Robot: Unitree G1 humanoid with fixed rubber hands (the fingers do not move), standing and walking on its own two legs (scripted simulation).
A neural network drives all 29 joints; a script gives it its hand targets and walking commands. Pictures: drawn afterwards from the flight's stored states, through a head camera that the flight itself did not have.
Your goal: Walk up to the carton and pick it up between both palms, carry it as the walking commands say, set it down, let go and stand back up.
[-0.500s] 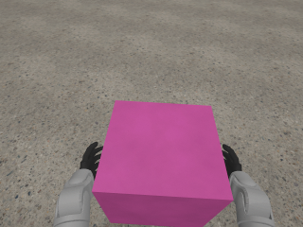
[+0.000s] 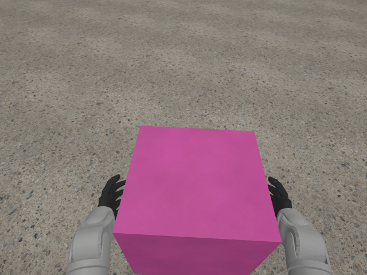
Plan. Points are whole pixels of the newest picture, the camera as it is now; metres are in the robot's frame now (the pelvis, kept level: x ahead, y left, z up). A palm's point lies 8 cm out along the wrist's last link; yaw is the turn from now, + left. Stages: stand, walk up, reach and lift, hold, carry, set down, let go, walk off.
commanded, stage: carry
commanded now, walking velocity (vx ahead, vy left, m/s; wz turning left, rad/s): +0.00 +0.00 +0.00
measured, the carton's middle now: (193, 204) +0.30 +0.00 -0.04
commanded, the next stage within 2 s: none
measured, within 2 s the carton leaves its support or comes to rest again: neither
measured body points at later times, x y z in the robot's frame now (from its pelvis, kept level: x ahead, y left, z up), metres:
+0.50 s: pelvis +0.00 +0.00 +0.00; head -0.03 +0.01 +0.45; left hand +0.26 +0.19 +0.01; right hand +0.26 -0.19 +0.01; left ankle +0.06 +0.11 -0.72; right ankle +0.04 -0.05 -0.72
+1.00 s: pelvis +0.00 +0.01 +0.00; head -0.02 +0.02 +0.45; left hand +0.27 +0.19 +0.01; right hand +0.27 -0.19 +0.02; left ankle +0.06 +0.11 -0.72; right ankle +0.04 -0.05 -0.72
